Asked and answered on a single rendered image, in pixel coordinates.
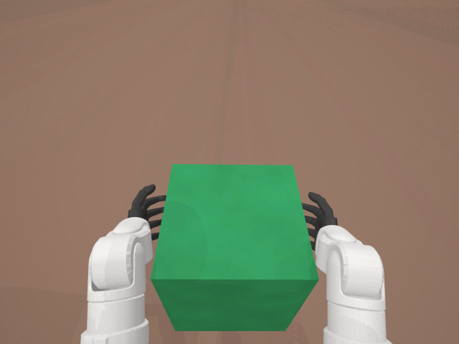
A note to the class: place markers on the carton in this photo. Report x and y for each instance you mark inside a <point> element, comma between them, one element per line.
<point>233,251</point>

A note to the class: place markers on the left robot hand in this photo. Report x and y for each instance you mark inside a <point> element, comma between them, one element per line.
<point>140,205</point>

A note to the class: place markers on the robot right forearm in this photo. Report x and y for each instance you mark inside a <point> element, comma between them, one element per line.
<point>354,288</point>

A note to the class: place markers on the right robot hand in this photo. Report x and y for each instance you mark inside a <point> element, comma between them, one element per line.
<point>324,215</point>

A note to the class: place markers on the robot left forearm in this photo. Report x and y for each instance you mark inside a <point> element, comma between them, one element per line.
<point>116,285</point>

